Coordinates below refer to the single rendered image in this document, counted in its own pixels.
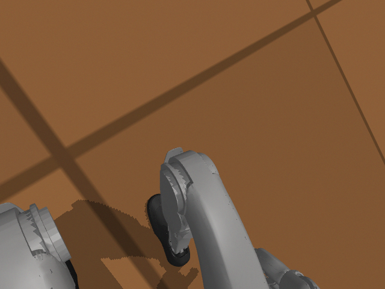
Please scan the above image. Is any right robot foot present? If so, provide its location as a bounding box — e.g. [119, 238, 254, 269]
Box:
[147, 194, 190, 267]

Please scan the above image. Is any right robot hand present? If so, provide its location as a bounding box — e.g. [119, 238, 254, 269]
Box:
[254, 248, 290, 289]

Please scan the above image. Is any right robot arm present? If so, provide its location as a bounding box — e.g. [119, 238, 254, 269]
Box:
[279, 270, 320, 289]

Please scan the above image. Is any left robot foot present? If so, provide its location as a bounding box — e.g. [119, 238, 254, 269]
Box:
[65, 260, 79, 289]

